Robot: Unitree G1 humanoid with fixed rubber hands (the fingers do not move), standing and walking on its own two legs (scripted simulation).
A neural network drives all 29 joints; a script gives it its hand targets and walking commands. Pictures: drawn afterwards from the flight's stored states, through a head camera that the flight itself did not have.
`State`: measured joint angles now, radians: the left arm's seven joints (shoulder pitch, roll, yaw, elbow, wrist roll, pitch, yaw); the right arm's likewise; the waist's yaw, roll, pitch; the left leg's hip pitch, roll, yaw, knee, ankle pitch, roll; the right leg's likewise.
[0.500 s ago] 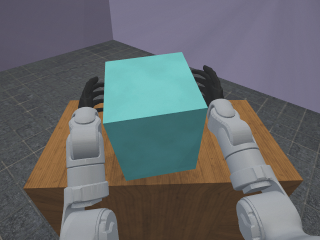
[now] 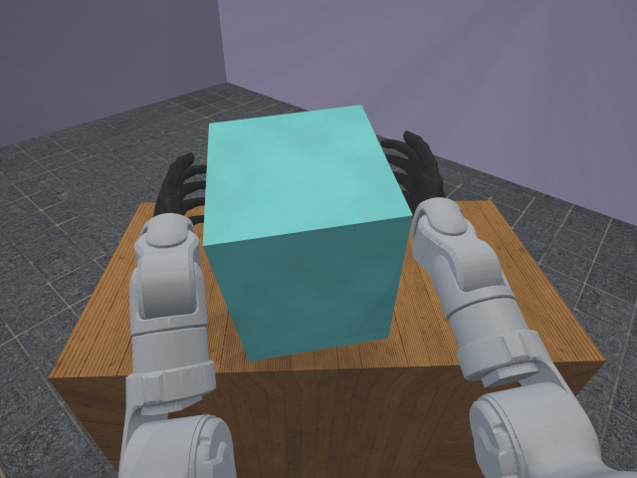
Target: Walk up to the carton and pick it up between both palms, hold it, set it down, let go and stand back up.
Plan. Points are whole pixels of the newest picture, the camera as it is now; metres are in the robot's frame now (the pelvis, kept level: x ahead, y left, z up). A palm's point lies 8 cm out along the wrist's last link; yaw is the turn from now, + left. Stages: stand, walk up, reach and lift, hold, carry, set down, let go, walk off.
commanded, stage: hold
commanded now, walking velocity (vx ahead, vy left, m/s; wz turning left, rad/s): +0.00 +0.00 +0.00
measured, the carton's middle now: (303, 236) +0.39 +0.01 +0.14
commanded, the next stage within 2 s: none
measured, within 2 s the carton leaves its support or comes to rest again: neither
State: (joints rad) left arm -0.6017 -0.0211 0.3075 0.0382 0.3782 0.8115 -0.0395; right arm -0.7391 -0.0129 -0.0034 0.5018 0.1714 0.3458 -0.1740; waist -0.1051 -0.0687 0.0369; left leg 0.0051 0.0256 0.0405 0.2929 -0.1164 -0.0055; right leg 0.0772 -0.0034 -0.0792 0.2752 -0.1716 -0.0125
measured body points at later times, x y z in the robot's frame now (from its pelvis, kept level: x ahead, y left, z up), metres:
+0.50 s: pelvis +0.00 +0.00 +0.00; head -0.06 +0.03 +0.44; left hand +0.37 +0.16 +0.21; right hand +0.37 -0.13 +0.23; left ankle +0.04 +0.12 -0.75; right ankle +0.00 -0.11 -0.75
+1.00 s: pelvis +0.00 +0.00 +0.00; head -0.06 +0.03 +0.44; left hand +0.37 +0.16 +0.21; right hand +0.37 -0.13 +0.23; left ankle +0.04 +0.12 -0.75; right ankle +0.00 -0.11 -0.75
